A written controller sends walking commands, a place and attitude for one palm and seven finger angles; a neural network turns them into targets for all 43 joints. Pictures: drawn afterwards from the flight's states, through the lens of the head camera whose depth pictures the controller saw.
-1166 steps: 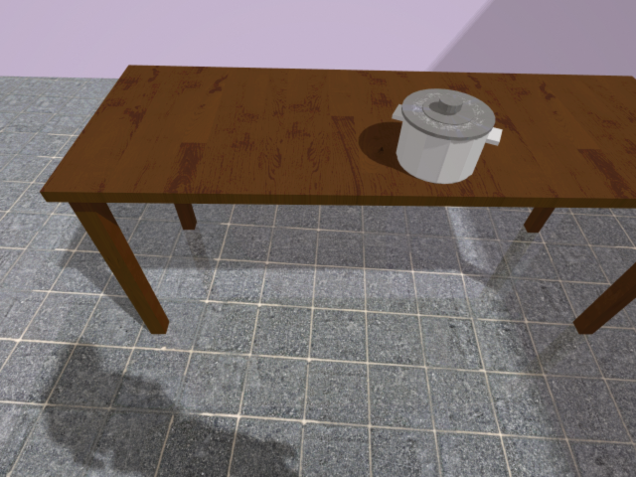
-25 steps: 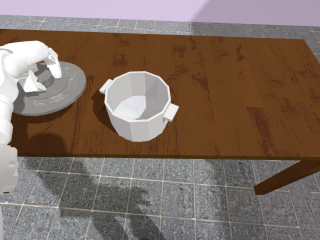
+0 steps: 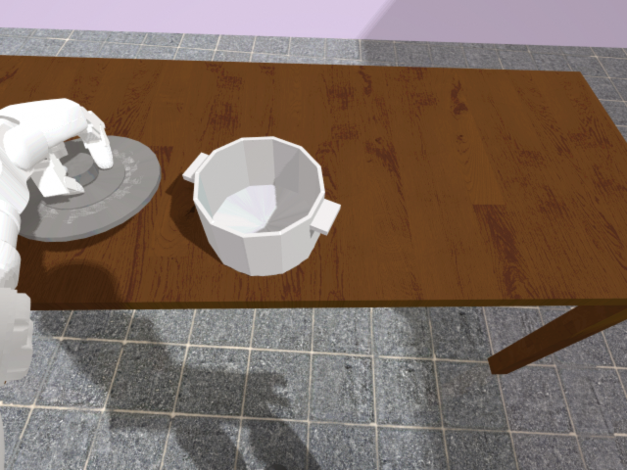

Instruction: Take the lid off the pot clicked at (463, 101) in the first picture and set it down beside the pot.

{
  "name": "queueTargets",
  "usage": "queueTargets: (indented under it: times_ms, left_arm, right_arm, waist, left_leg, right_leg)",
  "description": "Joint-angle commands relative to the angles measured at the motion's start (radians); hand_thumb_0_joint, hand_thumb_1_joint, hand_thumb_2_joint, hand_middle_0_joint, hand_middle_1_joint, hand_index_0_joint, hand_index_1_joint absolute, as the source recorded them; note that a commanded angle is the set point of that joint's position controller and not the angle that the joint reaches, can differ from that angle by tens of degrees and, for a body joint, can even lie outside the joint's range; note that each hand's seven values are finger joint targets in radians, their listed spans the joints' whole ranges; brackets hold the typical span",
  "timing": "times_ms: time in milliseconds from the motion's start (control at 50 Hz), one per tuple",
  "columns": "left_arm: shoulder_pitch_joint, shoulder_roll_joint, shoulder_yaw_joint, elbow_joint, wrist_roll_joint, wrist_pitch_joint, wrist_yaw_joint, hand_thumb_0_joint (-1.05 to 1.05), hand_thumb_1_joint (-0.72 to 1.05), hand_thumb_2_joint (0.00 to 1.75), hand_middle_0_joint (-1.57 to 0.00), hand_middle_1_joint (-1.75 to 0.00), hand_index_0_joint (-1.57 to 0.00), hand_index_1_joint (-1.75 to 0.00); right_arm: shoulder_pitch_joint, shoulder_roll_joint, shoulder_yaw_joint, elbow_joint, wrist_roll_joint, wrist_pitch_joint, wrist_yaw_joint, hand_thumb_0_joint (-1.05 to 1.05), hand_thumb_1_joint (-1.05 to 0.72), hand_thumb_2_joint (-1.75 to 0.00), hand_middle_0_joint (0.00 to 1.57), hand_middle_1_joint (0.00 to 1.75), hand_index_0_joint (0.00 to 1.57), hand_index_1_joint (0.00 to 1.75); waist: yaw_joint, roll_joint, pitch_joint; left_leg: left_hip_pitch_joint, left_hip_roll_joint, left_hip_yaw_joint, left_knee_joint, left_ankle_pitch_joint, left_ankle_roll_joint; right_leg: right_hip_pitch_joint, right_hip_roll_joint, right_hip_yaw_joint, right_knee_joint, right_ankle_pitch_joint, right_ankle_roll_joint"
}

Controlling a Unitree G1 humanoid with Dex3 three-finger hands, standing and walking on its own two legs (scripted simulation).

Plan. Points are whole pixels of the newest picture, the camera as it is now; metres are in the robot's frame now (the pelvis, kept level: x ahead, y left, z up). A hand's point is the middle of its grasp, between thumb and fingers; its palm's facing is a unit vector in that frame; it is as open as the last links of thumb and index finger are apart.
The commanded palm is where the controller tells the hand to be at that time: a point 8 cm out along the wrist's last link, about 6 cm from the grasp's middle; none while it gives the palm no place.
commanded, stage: lower the lid onto the table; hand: left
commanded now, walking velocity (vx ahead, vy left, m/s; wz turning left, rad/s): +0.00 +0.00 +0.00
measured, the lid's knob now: (75, 169) +0.48 +0.30 +0.07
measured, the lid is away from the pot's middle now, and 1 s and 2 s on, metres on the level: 0.24 0.24 0.25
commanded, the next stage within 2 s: open the fingers wide in 2.00 s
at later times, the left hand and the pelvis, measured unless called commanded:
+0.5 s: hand (68, 189) +0.46 +0.31 +0.06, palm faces -0.50 -0.12 -0.86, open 7.6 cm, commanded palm +0.49 +0.31 +0.13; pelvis +0.00 +0.01 -0.01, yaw -1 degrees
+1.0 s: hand (82, 201) +0.46 +0.31 +0.03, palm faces -0.51 -0.11 -0.85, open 7.6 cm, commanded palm +0.50 +0.30 +0.10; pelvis +0.00 +0.02 -0.01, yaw -1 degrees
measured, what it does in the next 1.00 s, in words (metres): stands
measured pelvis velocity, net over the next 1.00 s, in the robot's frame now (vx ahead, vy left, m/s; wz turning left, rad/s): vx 0.00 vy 0.02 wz -0.02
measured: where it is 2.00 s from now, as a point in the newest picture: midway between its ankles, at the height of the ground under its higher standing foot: outside the picture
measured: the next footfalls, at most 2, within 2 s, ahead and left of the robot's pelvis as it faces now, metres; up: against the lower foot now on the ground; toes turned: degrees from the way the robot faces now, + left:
none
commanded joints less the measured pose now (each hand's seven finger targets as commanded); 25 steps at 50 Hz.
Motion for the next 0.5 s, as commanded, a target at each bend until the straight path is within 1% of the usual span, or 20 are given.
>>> queueTargets:
  times_ms: [0,40,60,80,100,140,160,180,200,220,260,280,320,340,360,380,400,420,440,480]
  left_arm:
    - [-0.497,0.362,0.111,-0.195,-0.004,-0.003,0.054,0.0,0.6,1.03,-0.82,-1.0,-0.88,-1.02]
    - [-0.517,0.362,0.103,-0.193,-0.01,-0.004,0.051,0.0,0.6,1.03,-0.82,-1.0,-0.88,-1.02]
    - [-0.526,0.345,0.089,-0.218,-0.015,-0.011,0.049,0.0,0.6,1.03,-0.82,-1.0,-0.88,-1.02]
    - [-0.535,0.37,0.108,-0.226,-0.013,-0.011,0.052,0.0,0.6,1.03,-0.82,-1.0,-0.88,-1.02]
    - [-0.543,0.373,0.108,-0.236,-0.011,-0.015,0.054,0.0,0.6,1.03,-0.82,-1.0,-0.88,-1.02]
    - [-0.511,0.377,0.114,-0.196,-0.011,-0.021,0.057,0.0,0.6,1.03,-0.82,-1.0,-0.88,-1.02]
    - [-0.519,0.33,0.073,-0.205,-0.017,-0.025,0.052,0.0,0.6,1.03,-0.82,-1.0,-0.88,-1.02]
    - [-0.531,0.351,0.09,-0.207,-0.018,-0.025,0.055,0.0,0.6,1.03,-0.82,-1.0,-0.88,-1.02]
    - [-0.524,0.328,0.071,-0.189,-0.015,-0.024,0.056,0.0,0.6,1.03,-0.82,-1.0,-0.88,-1.02]
    - [-0.527,0.329,0.072,-0.186,-0.015,-0.026,0.057,0.0,0.6,1.03,-0.82,-1.0,-0.88,-1.02]
    - [-0.526,0.36,0.095,-0.214,-0.014,-0.039,0.063,0.0,0.6,1.03,-0.82,-1.0,-0.88,-1.02]
    - [-0.517,0.363,0.102,-0.189,-0.009,-0.038,0.069,0.0,0.6,1.03,-0.82,-1.0,-0.88,-1.02]
    - [-0.536,0.335,0.08,-0.203,-0.008,-0.039,0.071,0.0,0.6,1.03,-0.82,-1.0,-0.88,-1.02]
    - [-0.5,0.36,0.106,-0.164,-0.006,-0.04,0.075,0.0,0.6,1.03,-0.82,-1.0,-0.88,-1.02]
    - [-0.495,0.375,0.112,-0.167,-0.004,-0.047,0.076,0.0,0.6,1.03,-0.82,-1.0,-0.88,-1.02]
    - [-0.499,0.376,0.116,-0.153,-0.003,-0.043,0.079,0.0,0.6,1.03,-0.82,-1.0,-0.88,-1.02]
    - [-0.502,0.374,0.112,-0.146,0.001,-0.041,0.082,0.0,0.6,1.03,-0.82,-1.0,-0.88,-1.02]
    - [-0.512,0.34,0.082,-0.148,0.0,-0.039,0.082,0.0,0.6,1.03,-0.82,-1.0,-0.88,-1.02]
    - [-0.503,0.345,0.086,-0.137,0.006,-0.04,0.083,0.0,0.6,1.03,-0.82,-1.0,-0.88,-1.02]
    - [-0.541,0.363,0.101,-0.198,0.011,-0.046,0.089,0.0,0.6,1.03,-0.82,-1.0,-0.88,-1.02]
  right_arm:
    - [0.083,-0.188,-0.063,-0.071,-0.006,-0.018,-0.018,0.0,-0.9,-0.9,0.2,0.3,0.2,0.3]
    - [0.087,-0.19,-0.063,-0.068,-0.001,-0.018,-0.024,0.0,-0.9,-0.9,0.2,0.3,0.2,0.3]
    - [0.083,-0.19,-0.065,-0.072,-0.004,-0.021,-0.026,0.0,-0.9,-0.9,0.2,0.3,0.2,0.3]
    - [0.089,-0.194,-0.067,-0.065,-0.005,-0.019,-0.026,0.0,-0.9,-0.9,0.2,0.3,0.2,0.3]
    - [0.092,-0.193,-0.066,-0.065,-0.005,-0.019,-0.029,0.0,-0.9,-0.9,0.2,0.3,0.2,0.3]
    - [0.1,-0.193,-0.063,-0.063,-0.002,-0.021,-0.034,0.0,-0.9,-0.9,0.2,0.3,0.2,0.3]
    - [0.097,-0.191,-0.063,-0.062,-0.004,-0.026,-0.036,0.0,-0.9,-0.9,0.2,0.3,0.2,0.3]
    - [0.104,-0.196,-0.065,-0.049,-0.003,-0.022,-0.035,0.0,-0.9,-0.9,0.2,0.3,0.2,0.3]
    - [0.11,-0.194,-0.066,-0.05,-0.003,-0.025,-0.036,0.0,-0.9,-0.9,0.2,0.3,0.2,0.3]
    - [0.114,-0.195,-0.066,-0.046,-0.002,-0.026,-0.036,0.0,-0.9,-0.9,0.2,0.3,0.2,0.3]
    - [0.111,-0.197,-0.066,-0.053,-0.004,-0.03,-0.039,0.0,-0.9,-0.9,0.2,0.3,0.2,0.3]
    - [0.121,-0.197,-0.066,-0.046,-0.005,-0.028,-0.039,0.0,-0.9,-0.9,0.2,0.3,0.2,0.3]
    - [0.123,-0.194,-0.067,-0.042,-0.006,-0.033,-0.041,0.0,-0.9,-0.9,0.2,0.3,0.2,0.3]
    - [0.133,-0.197,-0.067,-0.042,-0.006,-0.035,-0.042,0.0,-0.9,-0.9,0.2,0.3,0.2,0.3]
    - [0.129,-0.2,-0.063,-0.045,-0.006,-0.036,-0.044,0.0,-0.9,-0.9,0.2,0.3,0.2,0.3]
    - [0.131,-0.198,-0.064,-0.041,-0.005,-0.033,-0.044,0.0,-0.9,-0.9,0.2,0.3,0.2,0.3]
    - [0.133,-0.2,-0.064,-0.043,-0.005,-0.034,-0.044,0.0,-0.9,-0.9,0.2,0.3,0.2,0.3]
    - [0.136,-0.197,-0.065,-0.041,-0.005,-0.037,-0.044,0.0,-0.9,-0.9,0.2,0.3,0.2,0.3]
    - [0.142,-0.199,-0.066,-0.04,-0.005,-0.038,-0.045,0.0,-0.9,-0.9,0.2,0.3,0.2,0.3]
    - [0.142,-0.2,-0.069,-0.04,-0.008,-0.034,-0.043,0.0,-0.9,-0.9,0.2,0.3,0.2,0.3]
  waist:
    - [-0.003,0.122,-0.472]
    - [-0.01,0.105,-0.469]
    - [-0.007,0.115,-0.49]
    - [-0.01,0.131,-0.495]
    - [-0.012,0.135,-0.506]
    - [-0.014,0.123,-0.484]
    - [-0.018,0.137,-0.483]
    - [-0.02,0.138,-0.473]
    - [-0.026,0.129,-0.468]
    - [-0.024,0.132,-0.458]
    - [-0.014,0.144,-0.496]
    - [-0.021,0.142,-0.496]
    - [-0.024,0.166,-0.492]
    - [-0.023,0.133,-0.483]
    - [-0.014,0.147,-0.491]
    - [-0.022,0.129,-0.483]
    - [-0.022,0.142,-0.478]
    - [-0.028,0.146,-0.477]
    - [-0.029,0.142,-0.47]
    - [-0.021,0.19,-0.51]
  left_leg:
    - [0.435,0.012,-0.113,0.011,0.414,0.007]
    - [0.417,0.012,-0.108,0.003,0.352,0.01]
    - [0.431,0.013,-0.105,0.01,0.386,0.013]
    - [0.441,0.013,-0.107,0.017,0.388,0.013]
    - [0.453,0.015,-0.109,0.018,0.398,0.012]
    - [0.43,0.015,-0.112,0.016,0.37,0.011]
    - [0.437,0.016,-0.106,0.021,0.391,0.013]
    - [0.441,0.021,-0.111,0.023,0.371,0.01]
    - [0.442,0.02,-0.113,0.021,0.361,0.011]
    - [0.436,0.021,-0.112,0.022,0.345,0.009]
    - [0.44,0.021,-0.11,0.031,0.379,0.009]
    - [0.444,0.021,-0.114,0.038,0.388,0.01]
    - [0.454,0.024,-0.115,0.039,0.397,0.006]
    - [0.436,0.024,-0.118,0.04,0.373,0.007]
    - [0.426,0.025,-0.112,0.045,0.404,0.006]
    - [0.416,0.025,-0.115,0.049,0.392,0.005]
    - [0.413,0.024,-0.116,0.046,0.375,0.003]
    - [0.418,0.025,-0.116,0.047,0.367,0.003]
    - [0.414,0.026,-0.116,0.049,0.347,0.002]
    - [0.466,0.033,-0.128,0.064,0.434,-0.004]
  right_leg:
    - [-0.029,0.074,0.0,-0.006,0.221,-0.05]
    - [-0.03,0.073,0.0,-0.008,0.197,-0.048]
    - [-0.034,0.068,0.003,-0.006,0.215,-0.05]
    - [-0.034,0.072,0.004,-0.004,0.216,-0.049]
    - [-0.039,0.073,0.003,-0.003,0.217,-0.048]
    - [-0.052,0.075,-0.001,-0.002,0.19,-0.049]
    - [-0.076,0.071,0.001,-0.002,0.197,-0.051]
    - [-0.082,0.074,0.0,0.0,0.181,-0.049]
    - [-0.101,0.076,-0.003,-0.001,0.167,-0.048]
    - [-0.107,0.077,-0.003,0.001,0.156,-0.05]
    - [-0.092,0.073,0.001,0.009,0.178,-0.054]
    - [-0.1,0.076,0.001,0.015,0.179,-0.052]
    - [-0.122,0.077,-0.002,0.016,0.172,-0.052]
    - [-0.122,0.079,-0.003,0.016,0.157,-0.051]
    - [-0.115,0.074,-0.001,0.022,0.178,-0.055]
    - [-0.117,0.077,-0.002,0.029,0.177,-0.052]
    - [-0.132,0.077,-0.004,0.029,0.161,-0.052]
    - [-0.146,0.077,-0.003,0.028,0.15,-0.052]
    - [-0.159,0.079,-0.005,0.028,0.136,-0.052]
    - [-0.161,0.08,-0.003,0.036,0.159,-0.056]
